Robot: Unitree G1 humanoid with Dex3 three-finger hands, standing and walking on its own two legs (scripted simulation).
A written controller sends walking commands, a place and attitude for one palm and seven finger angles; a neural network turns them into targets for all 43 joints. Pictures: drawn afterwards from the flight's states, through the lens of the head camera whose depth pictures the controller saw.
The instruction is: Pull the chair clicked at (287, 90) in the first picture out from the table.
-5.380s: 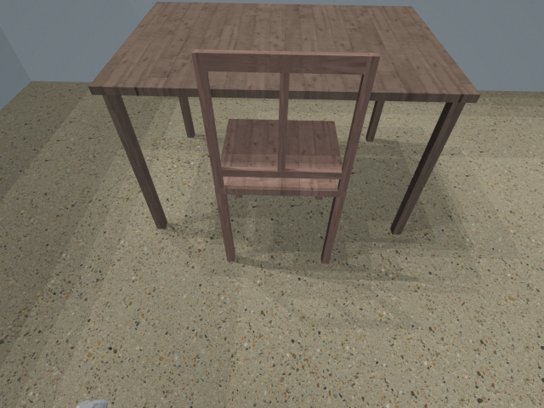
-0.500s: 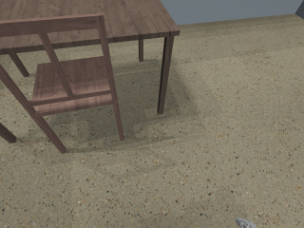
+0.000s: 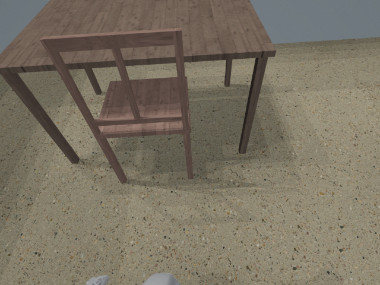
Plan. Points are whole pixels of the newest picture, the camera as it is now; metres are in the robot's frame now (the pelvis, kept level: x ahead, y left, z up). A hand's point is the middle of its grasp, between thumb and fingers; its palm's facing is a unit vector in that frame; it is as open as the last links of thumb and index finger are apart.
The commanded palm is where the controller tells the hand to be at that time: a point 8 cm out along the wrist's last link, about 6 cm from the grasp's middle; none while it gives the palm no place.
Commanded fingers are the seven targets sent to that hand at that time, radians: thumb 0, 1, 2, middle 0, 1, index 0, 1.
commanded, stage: turn to face it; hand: left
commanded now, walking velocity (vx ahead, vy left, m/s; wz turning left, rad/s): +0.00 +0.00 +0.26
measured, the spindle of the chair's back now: (127, 87) +0.78 +0.28 -0.06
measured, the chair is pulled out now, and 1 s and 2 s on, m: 0.00 0.00 0.00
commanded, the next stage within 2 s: take the last steps up to it in 0.02 s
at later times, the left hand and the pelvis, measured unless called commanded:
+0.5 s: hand out of the picture +0.05 +0.25 -0.16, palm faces +0.11 -0.97 -0.21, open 7.4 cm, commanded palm none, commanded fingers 0.00 0.90 0.90 -0.20 -0.30 -0.20 -0.30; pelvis +0.05 +0.04 +0.01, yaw +5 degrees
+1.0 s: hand (121, 274) +0.17 +0.19 -0.16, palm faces +0.19 -0.97 -0.17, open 7.3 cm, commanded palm none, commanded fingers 0.00 0.90 0.90 -0.20 -0.30 -0.20 -0.30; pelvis +0.21 +0.03 +0.01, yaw +7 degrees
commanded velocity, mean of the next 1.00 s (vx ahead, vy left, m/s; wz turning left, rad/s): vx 0.26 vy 0.00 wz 0.06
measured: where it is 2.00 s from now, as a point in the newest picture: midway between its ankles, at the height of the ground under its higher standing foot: (188, 271)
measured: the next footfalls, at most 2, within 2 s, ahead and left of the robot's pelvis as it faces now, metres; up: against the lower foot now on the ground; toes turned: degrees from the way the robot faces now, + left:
left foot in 0.24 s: +0.02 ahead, +0.15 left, +0.00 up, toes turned +6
right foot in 0.66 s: +0.22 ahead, -0.08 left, +0.00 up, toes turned -2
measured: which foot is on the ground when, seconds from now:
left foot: up 0.00-0.22, down 0.24-0.66, up 0.68-1.00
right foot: down 0.00-0.24, up 0.26-0.64, down 0.66-1.00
